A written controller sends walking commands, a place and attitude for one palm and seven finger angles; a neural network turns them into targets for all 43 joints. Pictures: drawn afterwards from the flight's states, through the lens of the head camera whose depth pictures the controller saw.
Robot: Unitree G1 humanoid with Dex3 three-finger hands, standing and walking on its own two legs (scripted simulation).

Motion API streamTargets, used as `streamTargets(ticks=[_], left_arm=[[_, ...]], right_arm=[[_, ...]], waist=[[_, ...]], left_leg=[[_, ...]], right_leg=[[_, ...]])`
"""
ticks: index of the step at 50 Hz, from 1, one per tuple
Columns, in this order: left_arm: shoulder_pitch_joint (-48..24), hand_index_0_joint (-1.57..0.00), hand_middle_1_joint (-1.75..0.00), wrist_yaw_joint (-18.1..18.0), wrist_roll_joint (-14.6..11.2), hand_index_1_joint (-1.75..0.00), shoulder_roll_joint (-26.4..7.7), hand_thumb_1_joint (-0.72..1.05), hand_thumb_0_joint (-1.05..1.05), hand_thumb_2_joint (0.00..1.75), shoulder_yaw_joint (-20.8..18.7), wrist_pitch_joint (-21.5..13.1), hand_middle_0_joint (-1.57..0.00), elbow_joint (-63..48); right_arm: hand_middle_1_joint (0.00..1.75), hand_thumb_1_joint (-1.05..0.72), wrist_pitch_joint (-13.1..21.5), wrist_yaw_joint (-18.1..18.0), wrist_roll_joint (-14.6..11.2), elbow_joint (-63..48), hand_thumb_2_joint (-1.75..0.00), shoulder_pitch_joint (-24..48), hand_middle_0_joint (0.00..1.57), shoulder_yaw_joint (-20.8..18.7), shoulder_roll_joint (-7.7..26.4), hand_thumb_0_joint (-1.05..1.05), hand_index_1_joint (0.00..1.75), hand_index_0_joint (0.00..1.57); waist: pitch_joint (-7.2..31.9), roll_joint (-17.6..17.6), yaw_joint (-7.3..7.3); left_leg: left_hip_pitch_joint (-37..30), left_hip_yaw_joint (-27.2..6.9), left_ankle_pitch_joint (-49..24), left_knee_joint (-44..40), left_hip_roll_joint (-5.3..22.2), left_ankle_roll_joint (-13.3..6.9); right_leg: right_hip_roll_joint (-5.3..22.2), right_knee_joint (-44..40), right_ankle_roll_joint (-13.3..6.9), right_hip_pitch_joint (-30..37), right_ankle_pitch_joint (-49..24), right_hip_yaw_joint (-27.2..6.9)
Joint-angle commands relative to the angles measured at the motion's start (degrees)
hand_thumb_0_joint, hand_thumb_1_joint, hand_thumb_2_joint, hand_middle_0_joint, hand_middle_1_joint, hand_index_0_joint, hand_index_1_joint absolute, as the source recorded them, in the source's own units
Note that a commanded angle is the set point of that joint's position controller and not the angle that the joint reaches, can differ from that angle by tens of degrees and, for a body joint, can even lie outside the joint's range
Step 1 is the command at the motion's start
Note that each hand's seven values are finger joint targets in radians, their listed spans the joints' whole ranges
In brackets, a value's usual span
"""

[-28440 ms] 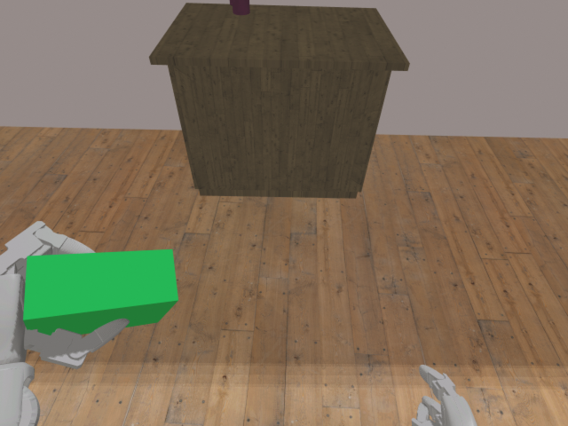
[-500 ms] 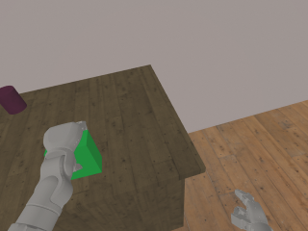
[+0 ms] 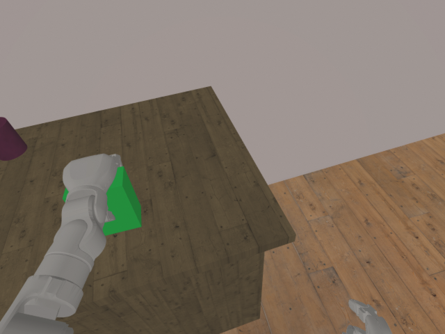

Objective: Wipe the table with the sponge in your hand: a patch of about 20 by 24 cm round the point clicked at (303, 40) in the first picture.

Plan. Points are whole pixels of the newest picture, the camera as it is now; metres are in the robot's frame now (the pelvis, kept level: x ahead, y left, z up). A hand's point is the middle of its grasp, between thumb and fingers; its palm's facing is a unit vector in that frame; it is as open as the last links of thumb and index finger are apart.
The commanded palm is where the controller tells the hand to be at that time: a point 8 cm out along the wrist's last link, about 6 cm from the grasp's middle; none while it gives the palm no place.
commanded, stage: wipe forward along the middle lane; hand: left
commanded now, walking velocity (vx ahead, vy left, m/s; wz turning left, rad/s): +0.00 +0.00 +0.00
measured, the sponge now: (110, 210) +0.34 +0.28 +0.04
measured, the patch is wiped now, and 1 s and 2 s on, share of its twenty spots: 0.95 0.95 0.95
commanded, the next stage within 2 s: slide back across to the first lane in 0.78 s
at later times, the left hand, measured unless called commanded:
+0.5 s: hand (100, 174) +0.39 +0.30 +0.09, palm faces -0.07 +0.00 -1.00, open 9.8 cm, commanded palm +0.37 +0.30 +0.12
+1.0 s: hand (97, 157) +0.44 +0.33 +0.09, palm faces -0.10 +0.00 -0.99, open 9.8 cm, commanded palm +0.41 +0.33 +0.13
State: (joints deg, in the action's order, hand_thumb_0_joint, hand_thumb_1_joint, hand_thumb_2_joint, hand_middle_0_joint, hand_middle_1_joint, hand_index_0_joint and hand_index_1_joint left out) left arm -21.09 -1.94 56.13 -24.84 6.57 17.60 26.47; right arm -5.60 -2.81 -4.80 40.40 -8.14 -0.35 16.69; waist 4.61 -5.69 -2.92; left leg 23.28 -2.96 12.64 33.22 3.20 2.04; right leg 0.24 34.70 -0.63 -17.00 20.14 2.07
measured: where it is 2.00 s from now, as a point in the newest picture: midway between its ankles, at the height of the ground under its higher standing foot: outside the picture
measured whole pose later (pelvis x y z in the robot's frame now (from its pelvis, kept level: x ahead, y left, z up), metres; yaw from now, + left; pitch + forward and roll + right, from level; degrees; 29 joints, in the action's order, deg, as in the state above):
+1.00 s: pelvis +0.01 +0.03 +0.00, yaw -2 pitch +10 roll -2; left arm -42.6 -3.7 59.3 -33.9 0.0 8.6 54.5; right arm -7.5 -2.0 -4.1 42.3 -14.9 -1.3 16.5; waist 5.6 -3.7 2.5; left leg 32.7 -1.4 13.5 36.1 3.6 1.5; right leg 0.0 33.8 1.2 -25.4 18.5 0.2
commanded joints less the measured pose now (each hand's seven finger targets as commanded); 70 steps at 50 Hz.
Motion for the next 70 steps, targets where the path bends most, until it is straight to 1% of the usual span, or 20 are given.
streamTargets(ticks=[1, 8, 15, 23, 30, 31, 33, 37, 38, 42, 48, 52, 53, 56, 58, 60, 63, 66, 68, 70], left_arm=[[-14.7, -1.2, -1.6, -1.3, 1.4, -1.6, -10.9, 0.1, 0.0, 1.3, -3.3, -0.3, -1.2, 2.4], [-19.4, -1.2, -1.6, -1.6, 1.8, -1.6, -14.1, 0.1, 0.0, 1.3, -5.5, -1.9, -1.2, 5.9], [-24.1, -1.2, -1.6, -2.1, 2.5, -1.6, -14.2, 0.1, 0.0, 1.3, -4.4, -3.2, -1.2, 11.1], [-26.9, -1.2, -1.6, -2.8, 2.6, -1.6, -15.6, 0.1, 0.0, 1.3, -6.0, -4.9, -1.2, 13.4], [-32.3, -1.2, -1.6, -3.1, 4.0, -1.6, -19.4, 0.1, 0.0, 1.3, -6.5, -5.4, -1.2, 20.3], [-34.2, -1.2, -1.6, -3.1, 4.0, -1.6, -18.4, 0.1, 0.0, 1.3, -5.3, -5.6, -1.2, 19.7], [-35.6, -1.2, -1.6, -2.9, 3.6, -1.6, -21.3, 0.1, 0.0, 1.3, -7.8, -6.1, -1.2, 20.5], [-37.9, -1.2, -1.6, -2.8, 4.8, -1.6, -19.9, 0.1, 0.0, 1.3, -5.4, -6.7, -1.2, 22.7], [-38.9, -1.2, -1.6, -2.6, 4.3, -1.6, -20.9, 0.1, 0.0, 1.3, -6.7, -7.2, -1.2, 22.1], [-39.8, -1.2, -1.6, -3.1, 4.9, -1.6, -21.9, 0.1, 0.0, 1.3, -6.7, -7.7, -1.2, 24.6], [-37.5, -1.2, -1.6, -2.9, 4.2, -1.6, -25.0, 0.1, 0.0, 1.3, -10.2, -8.4, -1.2, 22.1], [-35.5, -1.2, -1.6, -3.2, 4.4, -1.6, -26.2, 0.1, 0.0, 1.3, -10.9, -8.4, -1.2, 18.7], [-34.6, -1.2, -1.6, -3.1, 3.9, -1.6, -27.9, 0.1, 0.0, 1.3, -13.2, -8.6, -1.2, 17.0], [-31.0, -1.2, -1.6, -3.3, 4.2, -1.6, -26.2, 0.1, 0.0, 1.3, -11.7, -7.6, -1.2, 15.7], [-29.4, -1.2, -1.6, -2.9, 3.3, -1.6, -28.4, 0.1, 0.0, 1.3, -14.2, -7.2, -1.2, 14.5], [-29.3, -1.2, -1.6, -2.5, 3.7, -1.6, -28.6, 0.1, 0.0, 1.3, -13.3, -6.8, -1.2, 14.2], [-27.6, -1.2, -1.6, -1.4, 3.6, -1.6, -29.0, 0.1, 0.0, 1.3, -14.1, -6.7, -1.2, 12.3], [-28.3, -1.2, -1.6, 0.0, 4.1, -1.6, -29.4, 0.1, 0.0, 1.3, -13.1, -7.0, -1.2, 12.4], [-28.2, -1.2, -1.6, 1.0, 3.7, -1.6, -31.7, 0.1, 0.0, 1.3, -15.5, -8.2, -1.2, 11.0], [-26.8, -1.2, -1.6, 1.9, 3.6, -1.6, -30.4, 0.1, 0.0, 1.3, -14.2, -9.3, -1.2, 10.1]], right_arm=[[0.3, -0.9, 2.3, -0.6, -0.2, -8.0, -0.9, 7.5, 0.2, -1.9, 6.4, 0.0, 0.3, 0.2], [0.3, -0.9, 1.6, -0.7, -0.1, -7.9, -0.9, 6.3, 0.2, -2.0, 6.5, 0.0, 0.3, 0.2], [0.3, -0.9, 1.3, -0.5, -0.1, -7.0, -0.9, 3.6, 0.2, -2.4, 7.0, 0.0, 0.3, 0.2], [0.3, -0.9, 0.7, -0.2, 0.0, -6.7, -0.9, 2.0, 0.2, -2.8, 7.0, 0.0, 0.3, 0.2], [0.3, -0.9, 0.3, -0.3, 0.0, -5.1, -0.9, -0.4, 0.2, -2.8, 7.9, 0.0, 0.3, 0.2], [0.3, -0.9, 0.4, -0.3, 0.0, -5.1, -0.9, -0.7, 0.2, -2.8, 7.8, 0.0, 0.3, 0.2], [0.3, -0.9, 0.5, -0.4, 0.0, -5.0, -0.9, -0.9, 0.2, -2.8, 7.8, 0.0, 0.3, 0.2], [0.3, -0.9, 0.4, -0.1, 0.2, -4.5, -0.9, -3.1, 0.2, -3.0, 8.0, 0.0, 0.3, 0.2], [0.3, -0.9, 0.5, -0.2, 0.3, -4.7, -0.9, -3.1, 0.2, -3.0, 7.8, 0.0, 0.3, 0.2], [0.3, -0.9, 0.3, 0.0, 0.4, -3.9, -0.9, -5.0, 0.2, -3.3, 8.3, 0.0, 0.3, 0.2], [0.3, -0.9, -0.1, 0.3, 0.5, -4.6, -0.9, -4.9, 0.2, -3.5, 8.2, 0.0, 0.3, 0.2], [0.3, -0.9, -0.4, 0.6, 0.3, -5.0, -0.9, -4.5, 0.2, -3.7, 8.3, 0.0, 0.3, 0.2], [0.3, -0.9, -0.2, 0.5, 0.3, -5.3, -0.9, -3.9, 0.2, -3.8, 8.2, 0.0, 0.3, 0.2], [0.3, -0.9, -0.2, 1.0, 0.3, -5.6, -0.9, -3.5, 0.2, -3.8, 8.2, 0.0, 0.3, 0.2], [0.3, -0.9, -0.1, 1.0, 0.2, -6.1, -0.9, -2.2, 0.2, -3.5, 8.4, 0.0, 0.3, 0.2], [0.3, -0.9, -0.2, 1.0, 0.2, -6.1, -0.9, -2.3, 0.2, -3.4, 8.6, 0.0, 0.3, 0.2], [0.3, -0.9, -0.1, 1.0, 0.1, -6.8, -0.9, -1.2, 0.2, -3.4, 8.4, 0.0, 0.3, 0.2], [0.3, -0.9, -0.3, 0.6, 0.1, -6.7, -0.9, -1.5, 0.2, -3.2, 8.8, 0.0, 0.3, 0.2], [0.3, -0.9, -0.2, 0.4, 0.2, -7.0, -0.9, -1.1, 0.2, -3.2, 8.7, 0.0, 0.3, 0.2], [0.3, -0.9, -0.3, 0.3, 0.3, -7.2, -0.9, -1.9, 0.2, -3.4, 8.7, 0.0, 0.3, 0.2]], waist=[[5.7, 10.2, 1.03], [8.0, 8.5, 1.16], [8.0, 8.2, 2.59], [11.0, 7.6, 2.51], [9.3, 7.8, 4.15], [10.1, 7.4, 4.63], [11.4, 6.4, 4.1], [12.4, 5.5, 5.55], [13.3, 5.1, 5.06], [13.9, 6.1, 6.05], [17.7, 4.0, 3.83], [17.6, 3.8, 3.52], [19.0, 2.9, 2.38], [16.7, 3.0, 2.63], [16.3, 2.8, 1.68], [15.5, 3.8, 2.44], [16.0, 1.6, 1.67], [13.7, 2.9, 2.95], [14.4, 1.7, 2.34], [14.7, 2.5, 2.91]], left_leg=[[-6.2, 4.1, -0.8, -2.7, -4.5, -4.4], [-5.4, 3.7, -1.7, -2.8, -4.2, -4.3], [-5.2, 4.1, -1.4, -2.1, -4.1, -4.5], [-4.8, 3.7, -4.2, -1.9, -3.7, -4.4], [-3.0, 3.8, -1.4, -1.7, -3.6, -4.5], [-3.5, 3.9, -1.6, -1.6, -3.6, -4.6], [-3.5, 3.6, -2.6, -1.8, -3.3, -4.6], [-3.9, 3.7, -3.1, -0.6, -3.2, -4.6], [-3.6, 3.3, -3.8, -1.0, -3.1, -4.5], [-3.1, 3.7, -4.2, 0.0, -2.9, -4.6], [-4.3, 3.5, -8.3, -0.5, -3.0, -4.6], [-6.2, 3.9, -9.7, -0.8, -3.1, -4.9], [-7.1, 3.5, -11.9, -1.2, -3.1, -4.9], [-7.9, 3.7, -11.6, -1.6, -3.2, -5.0], [-7.9, 3.5, -12.5, -2.2, -3.3, -5.0], [-8.0, 3.8, -11.7, -2.2, -3.5, -5.1], [-9.4, 3.5, -13.7, -2.4, -3.6, -5.1], [-9.5, 3.7, -12.2, -2.4, -3.7, -5.2], [-10.3, 3.3, -13.9, -2.3, -3.7, -5.2], [-11.1, 3.4, -14.8, -1.8, -3.8, -5.3]], right_leg=[[-1.9, -9.1, -1.6, -4.2, -8.3, 0.0], [-2.0, -9.0, -1.8, -3.4, -9.5, -0.3], [-2.0, -8.6, -1.6, -5.4, -9.0, 0.1], [-2.2, -7.9, -2.0, -4.6, -12.6, 0.4], [-2.2, -8.0, -1.6, -7.1, -8.7, 0.3], [-2.2, -8.1, -1.5, -7.4, -9.0, 0.3], [-2.1, -8.1, -1.7, -6.6, -10.0, 0.1], [-2.3, -7.3, -1.6, -8.5, -10.3, 0.2], [-2.4, -7.4, -1.9, -7.7, -11.2, 0.1], [-2.4, -6.9, -1.5, -8.5, -12.1, 0.1], [-2.6, -6.4, -2.0, -5.0, -15.8, 0.2], [-2.6, -6.9, -1.8, -3.6, -16.9, 0.6], [-2.6, -6.8, -2.3, -2.2, -18.3, 0.5], [-2.9, -7.3, -2.1, -2.8, -17.5, 1.2], [-2.7, -7.7, -2.4, -1.3, -18.6, 1.0], [-2.7, -7.8, -1.9, -1.2, -18.0, 1.2], [-2.6, -8.1, -2.4, -0.5, -19.5, 1.1], [-2.6, -8.8, -2.1, -1.6, -18.2, 1.3], [-2.5, -8.9, -2.5, -0.8, -19.7, 0.9], [-2.5, -8.6, -2.3, -0.9, -20.9, 1.3]])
